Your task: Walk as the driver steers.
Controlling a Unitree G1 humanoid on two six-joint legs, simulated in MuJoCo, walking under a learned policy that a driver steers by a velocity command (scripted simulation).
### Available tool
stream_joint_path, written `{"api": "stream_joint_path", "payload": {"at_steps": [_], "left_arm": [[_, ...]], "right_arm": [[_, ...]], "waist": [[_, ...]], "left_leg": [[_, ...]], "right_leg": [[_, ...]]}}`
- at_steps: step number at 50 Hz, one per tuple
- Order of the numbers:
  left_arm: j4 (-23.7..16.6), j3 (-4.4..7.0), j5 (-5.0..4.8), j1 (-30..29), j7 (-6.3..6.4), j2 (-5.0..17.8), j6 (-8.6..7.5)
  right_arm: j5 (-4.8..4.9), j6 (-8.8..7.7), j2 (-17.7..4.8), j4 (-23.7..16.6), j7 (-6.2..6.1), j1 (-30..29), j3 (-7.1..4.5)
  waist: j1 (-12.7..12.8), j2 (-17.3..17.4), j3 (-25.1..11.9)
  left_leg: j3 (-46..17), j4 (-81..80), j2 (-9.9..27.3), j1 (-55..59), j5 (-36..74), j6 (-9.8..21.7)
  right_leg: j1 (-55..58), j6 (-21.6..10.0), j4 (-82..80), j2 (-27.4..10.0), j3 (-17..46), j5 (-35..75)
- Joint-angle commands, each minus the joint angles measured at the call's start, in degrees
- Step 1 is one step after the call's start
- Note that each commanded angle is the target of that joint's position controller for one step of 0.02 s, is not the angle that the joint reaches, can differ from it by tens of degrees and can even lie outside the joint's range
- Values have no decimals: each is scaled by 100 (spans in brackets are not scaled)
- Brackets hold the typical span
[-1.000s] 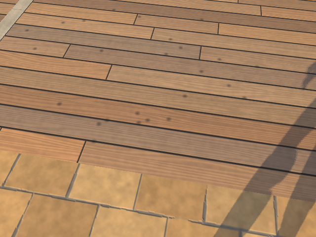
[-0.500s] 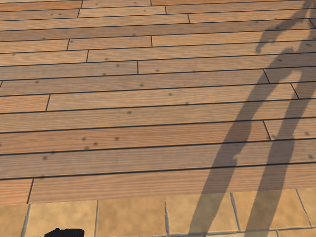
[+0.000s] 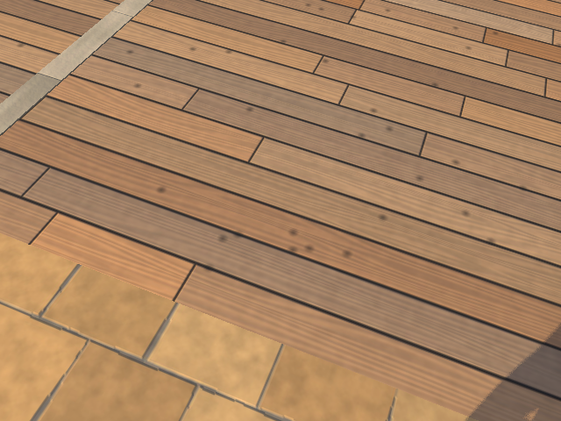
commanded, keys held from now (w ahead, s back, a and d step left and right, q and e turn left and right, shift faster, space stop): w+e+shift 0.24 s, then shift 0.76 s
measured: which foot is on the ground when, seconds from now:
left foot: down 0.00-0.32, up 0.34-0.74, down 0.76-1.00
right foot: up 0.00-0.28, down 0.30-0.76, up 0.78-1.00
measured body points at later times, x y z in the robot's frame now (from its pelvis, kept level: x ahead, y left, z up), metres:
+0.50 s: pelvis +0.25 -0.13 -0.01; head +0.29 -0.16 +0.44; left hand +0.42 +0.10 -0.11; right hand +0.30 -0.43 -0.12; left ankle +0.27 +0.03 -0.66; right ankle +0.23 -0.18 -0.75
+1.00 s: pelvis +0.44 -0.20 -0.02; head +0.47 -0.21 +0.43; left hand +0.63 +0.02 -0.14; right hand +0.50 -0.48 -0.14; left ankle +0.55 -0.14 -0.75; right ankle +0.41 -0.34 -0.73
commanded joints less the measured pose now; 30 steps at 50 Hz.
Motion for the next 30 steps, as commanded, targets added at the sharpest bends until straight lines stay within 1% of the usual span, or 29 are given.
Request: {"api": "stream_joint_path", "payload": {"at_steps": [1, 3, 4, 5, 6, 7, 8, 10, 11, 12, 13, 14, 15, 16, 17, 18, 19, 20, 21, 22, 23, 24, 25, 27, 28, 29, 30], "left_arm": [[-597, -15, -58, -948, -76, 367, -284], [-652, -35, -105, -949, -111, 413, -336], [-487, -60, 467, -791, -266, 398, -38], [-533, -48, 411, -802, -357, 396, 65], [-564, -48, 313, -817, -419, 421, 97], [-607, -52, 261, -842, -471, 434, 103], [-651, -58, 237, -863, -508, 446, 92], [-727, -85, 240, -878, -544, 476, 76], [-768, -104, 242, -882, -548, 480, 83], [-806, -125, 239, -855, -541, 478, 95], [-764, -154, 259, -570, -501, 411, 85], [-591, -136, 297, 45, -422, 396, 53], [-222, -50, 364, 1222, -321, 539, -17], [-225, 199, -240, 2147, -147, 1153, -150], [-239, 185, -213, 2171, -120, 1700, -252], [-345, 71, -190, 2122, -107, 1145, -310], [-398, 21, -54, 1754, -64, 993, -301], [-469, -12, 2, 1411, -56, 919, -278], [-515, -49, 30, 1136, -58, 824, -256], [-552, -119, 72, 966, -38, 676, -243], [-526, -145, 70, 867, -17, 610, -252], [-487, -147, 43, 767, 15, 616, -273], [-460, -153, 33, 658, 43, 627, -293], [-385, -159, 55, 563, 128, 648, -281], [-336, -179, 42, 550, 178, 607, -238], [-262, -190, 23, 668, 233, 578, -185], [-172, -192, 6, 872, 290, 575, -131]], "right_arm": [[-64, -210, -981, -125, 44, 543, -226], [-73, -293, -1012, -74, 75, 586, -215], [-369, -246, -1039, 21, 214, 883, -224], [-410, -251, -975, 29, 257, 823, -216], [-393, -274, -946, 37, 255, 813, -209], [-378, -302, -954, 69, 233, 822, -211], [-367, -333, -970, 110, 205, 821, -220], [-379, -385, -1002, 183, 148, 770, -244], [-394, -401, -999, 231, 138, 761, -250], [-405, -410, -1000, 284, 139, 757, -252], [-377, -419, -992, 326, 153, 654, -235], [-301, -418, -1027, 389, 163, 600, -226], [-222, -393, -971, 475, 149, 702, -186], [81, -395, -867, 215, 80, 600, -119], [-34, -524, -108, 15, 108, 1063, 113], [94, -668, -736, 113, 128, 682, 23], [188, -721, -939, -37, 159, 176, -40], [73, -722, -898, -40, 145, -20, -16], [-50, -700, -836, -25, 141, -100, -36], [-48, -625, -788, 34, 170, 93, -50], [-43, -545, -691, 119, 198, 281, -31], [-65, -467, -581, 203, 214, 427, -7], [-87, -408, -521, 254, 215, 469, 4], [-123, -384, -382, 237, 197, 261, 23], [-126, -404, -291, 212, 203, 75, 48], [-127, -434, -203, 156, 224, -233, 73], [-125, -467, -149, 88, 265, -558, 87]], "waist": [[-574, 1183, 151], [-610, 1106, 409], [-630, 1042, 359], [-619, 1141, 589], [-614, 1100, 668], [-586, 1045, 732], [-541, 956, 766], [-443, 779, 776], [-414, 729, 779], [-374, 704, 766], [-183, 660, 717], [123, 579, 355], [621, 218, -332], [1083, -470, -1061], [425, -2135, -1564], [754, -1176, -1610], [722, -633, -941], [537, 18, -593], [346, 228, -288], [130, 69, -216], [-5, -82, -175], [-118, -108, -178], [-192, -78, -153], [-187, -121, -171], [-132, -148, -170], [8, -165, -157], [178, -148, -169]], "left_leg": [[-1336, -1193, 1671, 877, -1577, 781], [-1296, -1321, 1841, 1047, -1641, 789], [-1008, -1564, 1544, 992, -1899, 629], [-818, -1622, 1555, 891, -1808, 573], [-668, -1662, 1615, 910, -1723, 535], [-550, -1696, 1714, 983, -1658, 511], [-463, -1729, 1828, 1100, -1567, 494], [-236, -1749, 1998, 1361, -1318, 447], [-82, -1726, 2046, 1452, -1086, 435], [117, -1647, 2060, 1490, -610, 421], [491, -1235, 1934, 1259, 1048, 346], [906, -313, 1754, 984, 3407, 248], [1348, 1313, 1440, 523, 4770, 83], [1267, 3048, 1268, -798, 3744, -150], [984, 5239, -76, -2753, -1617, -583], [176, 5795, 104, -3310, -1737, -526], [283, 5752, 386, -3507, -1270, -501], [420, 5391, 671, -3216, -876, -489], [519, 5007, 815, -3024, -657, -506], [544, 4815, 919, -2738, -454, -501], [599, 4584, 935, -2571, -270, -525], [714, 4370, 888, -2465, -118, -589], [844, 4065, 807, -2321, 63, -640], [1077, 3288, 585, -2095, 683, -703], [1160, 2729, 492, -1940, 1073, -706], [1221, 2161, 409, -1874, 1468, -713], [1247, 1660, 336, -1880, 1853, -712]], "right_leg": [[-984, -152, -467, -257, -118, 271], [-1352, -291, -490, -342, -103, 261], [-1142, -278, -424, -143, -391, 78], [-1151, -316, -419, -96, -349, 36], [-1176, -366, -398, -53, -250, -1], [-1242, -425, -390, -72, -204, -3], [-1312, -500, -396, -128, -182, 6], [-1350, -694, -442, -259, -241, -116], [-1300, -820, -466, -286, -349, -248], [-1147, -963, -504, -264, -492, -423], [-486, -1115, -797, -77, -662, -662], [644, -1232, -1018, 309, -920, -647], [2255, -1332, -1316, 645, -943, -347], [3893, -1581, -1378, -367, 435, 94], [5100, -2387, -2313, -1772, 3773, -461], [5189, -2423, -2646, -2031, 4216, -17], [4621, -2249, -2533, -1954, 3183, 1363], [3835, -2032, -2404, -1723, 2303, 2639], [3235, -1863, -2432, -1457, 1765, 3307], [2854, -1744, -2580, -1246, 1393, 3743], [2635, -1589, -2692, -1106, 1143, 4266], [2474, -1479, -2796, -988, 872, 4756], [2250, -1378, -2882, -836, 582, 5070], [2020, -1177, -2966, -517, 115, 5348], [1974, -1019, -2954, -348, -88, 5201], [2049, -871, -2914, -255, -166, 4972], [2249, -751, -2866, -255, -140, 4792]]}}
